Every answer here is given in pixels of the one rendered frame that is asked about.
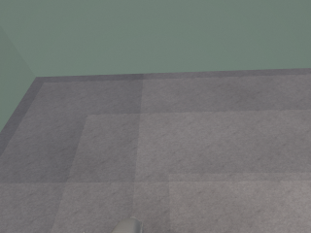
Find robot left thigh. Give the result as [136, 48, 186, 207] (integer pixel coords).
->
[111, 217, 144, 233]

